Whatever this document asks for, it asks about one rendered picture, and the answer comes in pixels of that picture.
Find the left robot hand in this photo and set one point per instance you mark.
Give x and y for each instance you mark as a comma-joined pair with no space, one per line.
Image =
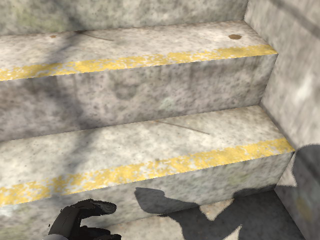
68,222

